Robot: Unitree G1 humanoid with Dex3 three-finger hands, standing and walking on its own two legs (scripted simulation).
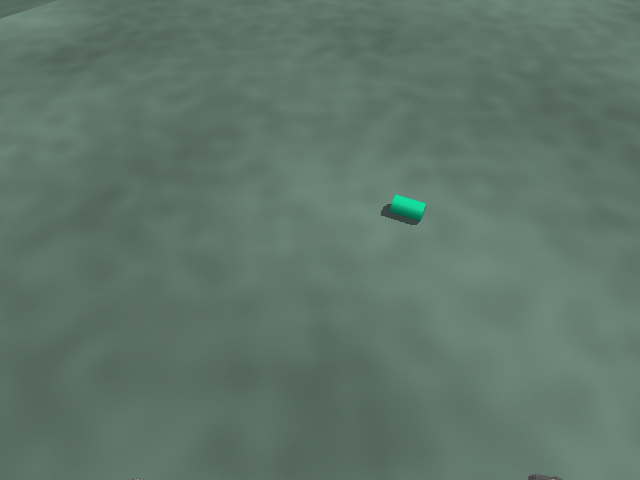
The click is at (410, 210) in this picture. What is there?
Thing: lying can
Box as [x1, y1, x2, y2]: [390, 194, 426, 220]
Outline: 396,194 393,199 390,211 420,220 426,203
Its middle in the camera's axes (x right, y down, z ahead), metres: +0.39 -0.14 +1.66
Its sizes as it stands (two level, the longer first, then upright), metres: 0.135 0.081 0.081
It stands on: the floor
